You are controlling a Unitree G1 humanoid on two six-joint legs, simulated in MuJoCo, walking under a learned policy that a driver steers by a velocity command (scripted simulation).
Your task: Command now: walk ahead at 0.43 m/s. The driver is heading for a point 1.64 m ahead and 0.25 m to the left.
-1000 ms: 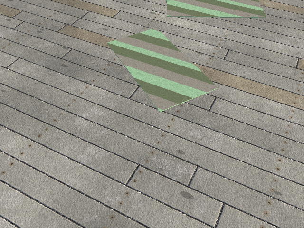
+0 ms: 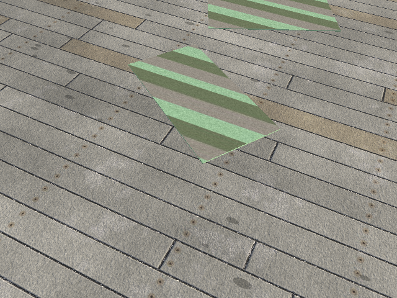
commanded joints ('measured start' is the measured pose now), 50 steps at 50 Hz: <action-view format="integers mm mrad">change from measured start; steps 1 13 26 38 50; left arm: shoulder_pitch -184 277 103 209 57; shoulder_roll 5 239 138 167 79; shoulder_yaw -11 62 15 26 15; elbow -125 -54 -33 0 -96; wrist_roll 7 31 32 23 29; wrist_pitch -14 26 -3 55 36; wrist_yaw -19 -8 21 29 28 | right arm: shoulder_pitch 14 138 -346 -300 -220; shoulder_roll -87 -23 -121 -216 -183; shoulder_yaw -1 10 -47 -74 -57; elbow -46 -75 -249 -275 -206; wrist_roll -8 12 -2 17 -7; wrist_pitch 15 -11 7 -18 -22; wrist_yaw -17 -7 -21 27 13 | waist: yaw -2 175 56 -35 53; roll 92 -253 -9 -54 56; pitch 146 -415 81 -66 27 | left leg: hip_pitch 51 -603 -678 -247 -124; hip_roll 218 -57 174 23 242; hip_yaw -166 -133 -49 54 -154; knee -203 1009 468 127 -219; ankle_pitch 438 -200 399 280 435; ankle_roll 145 -16 -24 78 216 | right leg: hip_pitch -259 1040 381 619 -90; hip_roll -48 -377 -157 -161 -119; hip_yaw -11 872 167 73 89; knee -196 -872 -1077 -640 -166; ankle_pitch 153 -93 269 773 181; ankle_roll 25 -321 -168 -72 46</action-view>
